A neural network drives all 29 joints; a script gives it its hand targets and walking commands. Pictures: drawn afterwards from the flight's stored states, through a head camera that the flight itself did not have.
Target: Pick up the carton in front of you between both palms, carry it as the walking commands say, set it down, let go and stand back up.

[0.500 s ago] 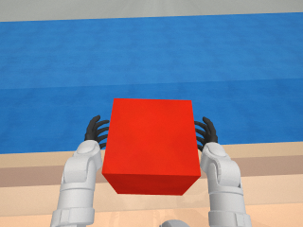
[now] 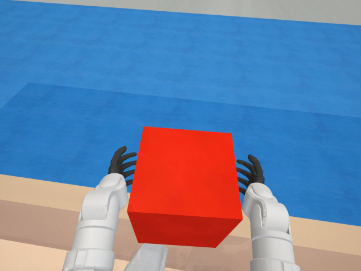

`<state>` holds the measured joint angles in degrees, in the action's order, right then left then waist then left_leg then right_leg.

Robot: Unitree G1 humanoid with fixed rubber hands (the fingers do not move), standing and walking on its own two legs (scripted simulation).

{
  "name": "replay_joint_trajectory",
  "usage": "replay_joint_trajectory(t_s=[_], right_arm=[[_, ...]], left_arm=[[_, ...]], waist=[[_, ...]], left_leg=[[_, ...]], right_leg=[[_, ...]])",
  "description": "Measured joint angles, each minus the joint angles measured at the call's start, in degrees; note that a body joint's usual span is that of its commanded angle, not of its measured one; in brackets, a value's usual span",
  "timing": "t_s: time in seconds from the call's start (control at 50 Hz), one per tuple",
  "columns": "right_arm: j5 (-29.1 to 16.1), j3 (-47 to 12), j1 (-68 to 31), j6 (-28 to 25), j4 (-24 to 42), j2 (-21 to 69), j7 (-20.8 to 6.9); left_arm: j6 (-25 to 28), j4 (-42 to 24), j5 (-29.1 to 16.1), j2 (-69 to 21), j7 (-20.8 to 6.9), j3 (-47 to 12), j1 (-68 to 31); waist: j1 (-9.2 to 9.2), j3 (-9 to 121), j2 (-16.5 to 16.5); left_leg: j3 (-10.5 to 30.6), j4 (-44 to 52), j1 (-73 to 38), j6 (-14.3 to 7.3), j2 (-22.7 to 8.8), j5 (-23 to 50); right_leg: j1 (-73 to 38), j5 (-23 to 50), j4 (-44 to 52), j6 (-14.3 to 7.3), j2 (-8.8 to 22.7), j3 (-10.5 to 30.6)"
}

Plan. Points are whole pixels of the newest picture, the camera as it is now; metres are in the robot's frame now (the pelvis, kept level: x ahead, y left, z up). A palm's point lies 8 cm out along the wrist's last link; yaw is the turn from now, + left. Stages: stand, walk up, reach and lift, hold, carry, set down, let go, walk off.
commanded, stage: carry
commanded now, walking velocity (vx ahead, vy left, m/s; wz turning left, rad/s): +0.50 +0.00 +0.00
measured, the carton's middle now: (182, 191) +0.32 +0.04 -0.03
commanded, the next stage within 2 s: none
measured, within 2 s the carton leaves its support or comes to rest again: neither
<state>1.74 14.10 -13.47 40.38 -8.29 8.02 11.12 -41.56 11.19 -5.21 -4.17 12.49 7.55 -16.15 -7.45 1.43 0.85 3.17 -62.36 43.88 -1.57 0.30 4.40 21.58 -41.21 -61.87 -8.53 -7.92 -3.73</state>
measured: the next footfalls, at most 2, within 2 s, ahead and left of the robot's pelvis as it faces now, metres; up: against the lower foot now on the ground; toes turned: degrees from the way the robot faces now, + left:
left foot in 0.12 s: +0.23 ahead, +0.07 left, -0.18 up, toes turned -1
right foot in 0.44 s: +0.51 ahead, -0.07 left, -0.36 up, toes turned +1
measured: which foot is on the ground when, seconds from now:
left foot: up 0.00-0.10, down 0.12-0.44, up 0.46-0.80, down 0.82-1.00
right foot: down 0.00-0.12, up 0.14-0.42, down 0.44-0.80, up 0.82-1.00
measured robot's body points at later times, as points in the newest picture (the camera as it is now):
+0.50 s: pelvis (200, 201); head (213, 119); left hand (166, 127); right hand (235, 128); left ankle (170, 269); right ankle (198, 246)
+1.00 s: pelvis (200, 154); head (212, 90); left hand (186, 111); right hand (233, 119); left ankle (185, 211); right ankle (211, 195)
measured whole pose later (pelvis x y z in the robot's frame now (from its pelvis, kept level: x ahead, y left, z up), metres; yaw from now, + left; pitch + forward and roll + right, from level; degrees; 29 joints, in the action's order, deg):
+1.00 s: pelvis +0.83 -0.02 -0.53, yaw +1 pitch +0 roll +2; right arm -7.0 5.3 -15.3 40.1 -11.3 3.6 14.9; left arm -38.0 11.0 2.0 -7.1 11.8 14.1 -12.7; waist 10.0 2.0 -0.7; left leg -3.2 -58.1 21.5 -7.5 8.9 -37.0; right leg 43.7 -10.9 -72.6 -1.5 -1.2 6.9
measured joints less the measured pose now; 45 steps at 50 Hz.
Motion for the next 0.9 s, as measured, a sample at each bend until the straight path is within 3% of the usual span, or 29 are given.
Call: replay_joint_trajectory(t_s=[0.04, 0.06, 0.1, 0.12, 0.16, 0.18, 0.2, 0.24, 0.28, 0.3, 0.36, 0.38, 0.4, 0.44, 0.48, 0.5, 0.52, 0.54, 0.62, 0.68, 0.74, 0.76, 0.8, 0.82, 0.84, 0.86, 0.88, 0.9], right_arm=[[-0.07, -0.63, 0.62, -0.84, 1.16, -0.47, -0.05], [-0.05, -1.00, 0.71, -1.09, 1.69, -0.75, -0.06], [-0.23, -2.40, 0.16, -1.32, 1.65, -1.27, -0.03], [-0.47, -3.48, -0.77, -0.85, 1.26, -1.53, -0.11], [-1.47, -5.59, -3.00, 0.16, 0.41, -1.47, 0.07], [-2.20, -6.46, -3.47, 0.60, 0.31, -2.05, 0.85], [-3.11, -7.27, -3.97, 1.08, 0.19, -2.76, 1.87], [-4.98, -7.96, -3.99, 1.61, -0.71, -3.68, 2.88], [-6.52, -8.04, -4.22, 2.26, -2.25, -4.17, 3.36], [-7.11, -7.97, -4.61, 2.33, -3.03, -4.23, 3.45], [-7.74, -7.70, -5.71, 1.43, -4.22, -3.78, 3.37], [-7.52, -7.49, -5.91, 0.94, -4.31, -3.30, 3.13], [-7.10, -7.04, -5.96, 0.49, -4.15, -2.82, 2.76], [-6.01, -5.41, -4.97, -0.27, -3.03, -2.70, 1.43], [-4.41, -3.57, -3.96, -1.35, -2.27, -3.85, 0.94], [-3.24, -2.91, -4.08, -1.66, -2.95, -3.81, 1.09], [-2.10, -2.11, -4.20, -1.86, -3.40, -3.53, 1.26], [-1.02, -1.42, -4.02, -2.08, -3.73, -3.06, 1.40], [1.14, 1.33, -0.77, -2.31, -4.26, -0.12, 0.85], [1.10, 1.58, 0.99, -3.17, -3.06, 0.18, 0.06], [0.47, 0.52, 2.43, -4.61, -0.80, -0.67, -0.28], [0.17, -0.18, 2.48, -4.86, -0.28, -0.94, -0.32], [-0.69, -2.58, 1.54, -4.62, -0.22, -1.45, -0.27], [-1.14, -4.06, 0.50, -3.98, -0.36, -1.37, -0.26], [-1.77, -5.33, -0.40, -3.49, -0.50, -1.33, -0.04], [-2.67, -6.73, -0.98, -2.95, -0.34, -1.73, 0.51], [-3.45, -7.64, -1.39, -2.58, -0.30, -2.28, 1.63], [-4.39, -8.38, -1.55, -2.14, -0.39, -2.94, 2.55]], left_arm=[[1.17, 0.28, 0.09, -0.47, -0.20, -0.24, -0.71], [1.43, -0.11, 0.31, -0.62, -0.34, -0.20, -0.91], [1.90, -1.19, 0.80, -0.57, -0.95, 0.34, -0.29], [2.00, -2.07, 1.26, -0.43, -1.39, 0.96, 0.50], [2.35, -2.47, 3.23, 0.65, -1.53, 2.54, 0.88], [2.28, -1.64, 4.48, 0.57, -1.24, 3.25, 0.46], [2.00, -1.18, 5.53, 0.09, -0.87, 3.76, 0.09], [1.68, -0.15, 7.23, -1.00, -0.48, 5.38, -0.38], [0.91, 0.15, 7.82, -2.26, -0.66, 6.95, 0.19], [0.73, -0.02, 7.89, -2.66, -0.87, 7.53, 0.53], [1.33, -1.00, 7.23, -2.58, -1.41, 7.94, 1.36], [1.57, -1.63, 6.76, -2.17, -1.52, 7.61, 1.81], [1.74, -2.18, 6.22, -1.72, -1.62, 6.98, 2.13], [1.62, -2.14, 5.26, -1.39, -1.66, 4.92, 1.48], [1.29, -1.42, 4.48, -1.75, -1.50, 2.52, -0.49], [1.23, -1.45, 4.05, -1.33, -0.91, 1.20, -1.00], [1.31, -1.27, 3.69, -0.90, -0.11, 0.36, -1.27], [1.29, -0.97, 2.85, -0.44, 0.44, -0.32, -1.16], [1.39, 1.98, 0.11, 0.50, 1.17, -1.37, 0.35], [2.73, 3.48, -0.60, 0.25, 0.82, -1.50, 0.02], [4.81, 3.33, 0.02, -0.63, 0.00, -1.52, -0.38], [5.18, 2.67, 0.39, -0.74, -0.59, -1.28, -0.28], [5.92, 0.84, 1.18, -0.40, -1.63, -0.33, 1.27], [6.18, -0.31, 1.81, 0.18, -1.78, 0.38, 2.33], [6.37, -0.56, 2.62, 0.87, -1.68, 1.10, 2.58], [6.23, -0.14, 3.63, 1.05, -1.36, 1.66, 2.28], [5.95, 0.16, 4.56, 0.97, -0.99, 2.36, 1.87], [5.70, 0.30, 5.43, 0.54, -0.66, 3.01, 1.74]], waist=[[0.75, 0.03, 1.09], [1.39, 0.23, 1.44], [4.81, 0.93, 2.04], [7.27, 1.22, 2.80], [12.60, 2.34, 2.01], [14.22, 2.60, 1.70], [15.50, 2.70, 1.92], [17.09, 2.36, 0.24], [17.25, 1.72, -0.49], [17.22, 1.29, -0.42], [15.81, 0.26, -1.10], [14.89, 0.30, -1.92], [13.83, 0.39, -2.66], [9.45, 0.79, -3.50], [3.57, 1.80, -2.79], [1.57, 2.09, -2.79], [-0.12, 2.00, -2.29], [-1.34, 1.70, -1.53], [-2.75, 0.39, -0.46], [-2.18, -0.51, 0.21], [-0.31, -0.34, 1.74], [0.80, -0.12, 1.87], [5.45, 0.38, 2.76], [8.52, 1.09, 3.15], [11.31, 1.87, 2.54], [13.38, 2.30, 2.10], [15.20, 2.40, 1.42], [16.68, 2.16, 0.68]], left_leg=[[-1.91, 13.07, -3.05, -0.01, 0.29, 11.42], [-3.27, 16.68, -4.99, -0.54, 0.77, 15.67], [-6.56, 19.82, -10.98, -1.75, 2.14, 17.00], [-8.32, 22.95, -15.88, -3.44, 2.25, 16.36], [-9.34, 21.42, -20.73, -6.14, 4.65, -8.00], [-8.39, 19.38, -21.70, -6.58, 6.16, -19.04], [-6.82, 18.06, -22.53, -7.19, 7.18, -23.83], [-6.61, 11.41, -21.67, -7.46, 9.41, -31.79], [-6.88, 5.92, -21.81, -7.09, 10.07, -38.78], [-6.54, 3.11, -22.06, -6.80, 9.88, -41.96], [-5.29, -5.57, -23.92, -5.34, 8.70, -52.09], [-5.36, -8.15, -24.97, -4.95, 8.54, -55.41], [-6.10, -11.33, -25.53, -5.88, 8.17, -54.27], [-8.45, -24.31, -25.02, -5.20, 6.10, -52.17], [-7.07, -40.81, -19.37, -2.38, 4.54, -45.83], [-5.16, -44.10, -15.79, -1.66, 4.79, -44.19], [-3.08, -43.33, -12.25, -1.26, 4.38, -41.61], [-0.88, -40.21, -8.96, -1.02, 3.71, -39.23], [2.68, -16.15, -1.48, 0.53, 1.29, -26.27], [0.92, 0.12, 0.05, -0.26, -0.17, -1.33], [-2.32, 19.54, -4.72, -0.47, 0.22, 15.34], [-4.09, 22.06, -6.91, -0.91, 0.80, 18.08], [-7.68, 25.11, -14.26, -3.20, 1.78, 17.74], [-8.55, 25.80, -18.34, -5.82, 2.26, 9.57], [-8.03, 24.20, -20.15, -6.81, 3.95, -5.71], [-7.14, 22.40, -21.28, -7.08, 5.55, -18.94], [-6.44, 19.82, -21.18, -5.43, 6.99, -26.84], [-6.78, 16.10, -20.28, -5.55, 8.12, -29.19]], right_leg=[[-1.84, -6.28, -4.53, 0.01, -0.15, 0.34], [-2.75, -5.81, -7.13, 0.16, 0.14, 0.07], [-3.87, -7.13, -17.31, 0.69, 1.22, -2.01], [-2.61, -1.63, -25.96, 1.29, 1.89, -3.46], [3.48, 3.29, -41.21, 4.03, 2.57, -1.51], [6.85, 4.83, -42.45, 4.53, 2.27, 0.93], [10.32, 6.71, -40.02, 4.73, 2.08, 3.04], [15.25, 12.91, -26.28, 5.81, 4.19, 7.07], [18.05, 20.01, -13.10, 6.76, 6.08, 8.75], [19.20, 27.10, -9.05, 6.66, 6.60, 8.59], [18.32, 49.92, 7.61, 6.86, 7.04, 6.60], [16.45, 54.52, 13.94, 6.82, 7.06, 5.70], [14.19, 57.73, 18.37, 6.39, 7.16, 4.37], [7.45, 60.00, 23.34, 3.76, 6.82, 1.13], [2.66, 36.86, 22.18, 1.36, 4.57, -0.56], [1.77, 25.43, 20.59, 0.95, 3.07, 0.12], [1.87, 18.34, 18.31, 1.02, 1.52, 0.35], [2.68, 16.22, 15.07, 1.20, 0.33, -0.31], [1.72, 8.20, 6.58, -0.60, -1.26, -0.93], [0.10, 0.31, 0.48, -0.17, -1.16, 0.23], [-2.94, -9.14, -6.09, -0.05, -1.17, 0.80], [-3.82, -7.01, -9.26, 0.26, -0.61, 0.27], [-2.92, -4.18, -23.63, 1.09, 1.06, -2.77], [-0.60, 0.15, -33.46, 2.74, 1.66, -3.40], [2.69, 1.62, -40.55, 4.14, 2.06, -2.10], [6.29, 2.26, -43.64, 5.11, 1.96, 0.10], [10.04, 3.60, -42.89, 5.32, 2.35, 2.54], [13.47, 4.66, -39.86, 5.60, 2.92, 5.30]])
